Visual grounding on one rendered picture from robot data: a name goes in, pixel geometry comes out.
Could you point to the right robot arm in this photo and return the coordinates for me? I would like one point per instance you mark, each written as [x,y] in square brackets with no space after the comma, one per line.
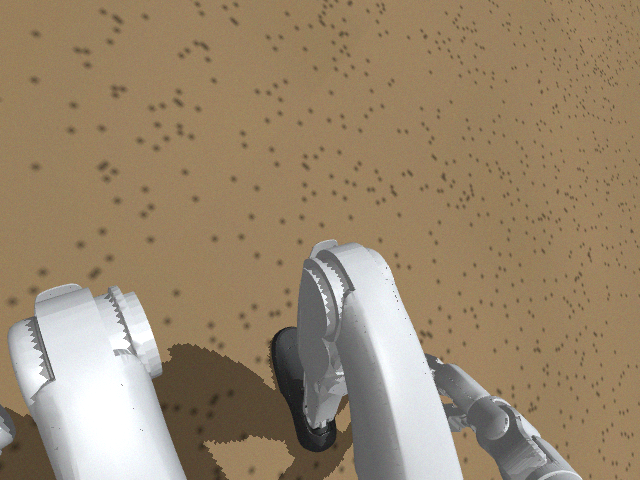
[516,446]

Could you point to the left robot arm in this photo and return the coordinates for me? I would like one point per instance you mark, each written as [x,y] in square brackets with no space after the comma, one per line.
[7,429]

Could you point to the right robot hand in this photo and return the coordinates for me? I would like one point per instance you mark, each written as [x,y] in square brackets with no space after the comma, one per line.
[456,384]

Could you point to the right robot foot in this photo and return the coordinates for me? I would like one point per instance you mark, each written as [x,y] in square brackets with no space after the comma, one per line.
[289,373]

